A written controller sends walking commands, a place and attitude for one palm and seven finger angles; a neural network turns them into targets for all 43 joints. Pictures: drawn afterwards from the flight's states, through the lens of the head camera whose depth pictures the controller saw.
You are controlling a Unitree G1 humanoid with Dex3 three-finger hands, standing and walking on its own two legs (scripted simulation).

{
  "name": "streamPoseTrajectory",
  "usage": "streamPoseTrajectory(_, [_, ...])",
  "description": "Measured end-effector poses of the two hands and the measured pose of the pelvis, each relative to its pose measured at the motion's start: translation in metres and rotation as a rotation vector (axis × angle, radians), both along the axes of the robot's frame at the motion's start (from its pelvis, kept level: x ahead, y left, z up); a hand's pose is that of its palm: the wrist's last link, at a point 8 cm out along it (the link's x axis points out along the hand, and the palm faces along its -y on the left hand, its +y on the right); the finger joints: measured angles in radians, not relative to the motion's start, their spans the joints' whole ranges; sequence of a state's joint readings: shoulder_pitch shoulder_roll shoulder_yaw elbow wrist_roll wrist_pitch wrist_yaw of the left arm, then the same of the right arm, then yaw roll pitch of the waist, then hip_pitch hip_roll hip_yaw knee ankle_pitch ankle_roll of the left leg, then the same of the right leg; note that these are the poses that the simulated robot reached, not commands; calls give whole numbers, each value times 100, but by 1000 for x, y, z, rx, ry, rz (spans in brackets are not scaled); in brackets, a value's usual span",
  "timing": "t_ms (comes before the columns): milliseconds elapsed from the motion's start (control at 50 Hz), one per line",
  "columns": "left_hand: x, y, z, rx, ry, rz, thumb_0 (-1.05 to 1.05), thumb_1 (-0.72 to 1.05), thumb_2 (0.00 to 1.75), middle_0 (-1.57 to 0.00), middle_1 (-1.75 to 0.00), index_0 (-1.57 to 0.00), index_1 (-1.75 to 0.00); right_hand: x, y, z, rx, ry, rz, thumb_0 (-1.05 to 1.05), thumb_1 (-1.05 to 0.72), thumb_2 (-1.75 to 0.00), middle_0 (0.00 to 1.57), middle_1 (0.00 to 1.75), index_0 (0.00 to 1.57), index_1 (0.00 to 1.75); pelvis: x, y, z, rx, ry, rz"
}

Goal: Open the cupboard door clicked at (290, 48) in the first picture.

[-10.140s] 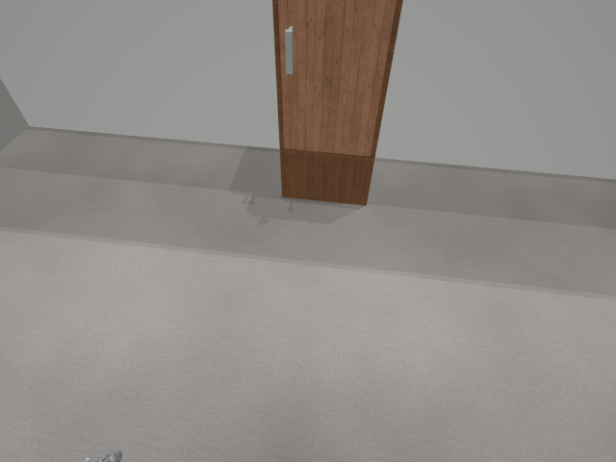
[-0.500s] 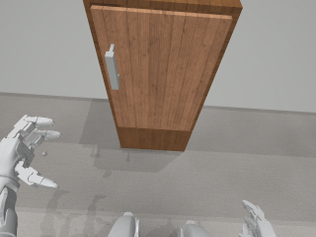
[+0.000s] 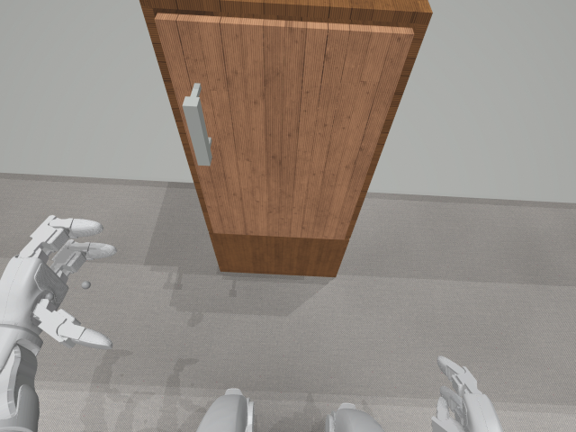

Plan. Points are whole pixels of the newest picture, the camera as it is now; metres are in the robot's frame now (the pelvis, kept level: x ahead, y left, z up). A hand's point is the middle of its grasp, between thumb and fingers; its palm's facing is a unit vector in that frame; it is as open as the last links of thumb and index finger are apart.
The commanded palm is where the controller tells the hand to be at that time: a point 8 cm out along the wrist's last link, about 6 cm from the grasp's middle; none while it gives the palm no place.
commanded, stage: move the hooked fingers beside the handle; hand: left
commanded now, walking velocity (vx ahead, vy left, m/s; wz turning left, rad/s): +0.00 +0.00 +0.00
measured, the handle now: (200, 125) +0.60 +0.19 +0.03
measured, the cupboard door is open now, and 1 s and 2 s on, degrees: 0 0 0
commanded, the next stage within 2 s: none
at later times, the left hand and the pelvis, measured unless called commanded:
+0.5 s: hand (105, 232) +0.36 +0.27 +0.04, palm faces +0.01 -1.00 -0.03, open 14.0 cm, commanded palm +0.35 +0.32 +0.05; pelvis +0.00 +0.00 -0.01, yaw -1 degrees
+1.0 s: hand (133, 187) +0.45 +0.26 +0.04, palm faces +0.01 -1.00 -0.02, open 14.0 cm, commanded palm +0.43 +0.31 +0.04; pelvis +0.00 +0.01 -0.01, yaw -2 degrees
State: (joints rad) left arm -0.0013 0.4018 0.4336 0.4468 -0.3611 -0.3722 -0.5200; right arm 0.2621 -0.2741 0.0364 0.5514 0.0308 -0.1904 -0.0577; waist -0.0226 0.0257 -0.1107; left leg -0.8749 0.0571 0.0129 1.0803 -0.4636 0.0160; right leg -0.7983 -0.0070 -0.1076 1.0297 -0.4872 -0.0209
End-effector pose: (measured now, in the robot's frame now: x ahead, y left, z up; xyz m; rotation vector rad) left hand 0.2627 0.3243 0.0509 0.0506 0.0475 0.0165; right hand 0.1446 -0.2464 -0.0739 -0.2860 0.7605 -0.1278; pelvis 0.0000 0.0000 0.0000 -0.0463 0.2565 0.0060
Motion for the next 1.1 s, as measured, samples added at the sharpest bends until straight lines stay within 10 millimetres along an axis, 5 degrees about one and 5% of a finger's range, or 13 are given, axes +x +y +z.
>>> streamPoseTrajectory(100, [5, 1, -2, -4, -7, 6, -1, -50, 30, -30, -120, -30, -120, 2, -1, -2, -8, 1, 8, 1, -90, -90, 21, 30, 21, 30, -1, -1, -2, -1, 3, 4])
streamPoseTrajectory(240, [36, 1, -6, -21, -13, -9, -2, -50, 30, -30, -120, -30, -120, -6, -6, -9, -34, 40, -4, 1, -90, -90, 21, 30, 21, 30, -4, -1, -6, -5, 18, 5])
streamPoseTrajectory(600, [95, 0, -9, -29, -9, -15, -1, -50, 30, -30, -120, -30, -120, -61, -13, -18, -56, 228, -103, 1, -90, -90, 21, 30, 21, 30, -2, 8, -7, -8, 57, -16])
streamPoseTrajectory(1100, [174, -11, -10, -29, -13, -8, -1, -50, 30, -30, -120, -30, -120, -113, -10, -33, -58, 439, -190, 1, -90, -90, 21, 30, 21, 30, -3, 13, -16, -16, 120, -33])
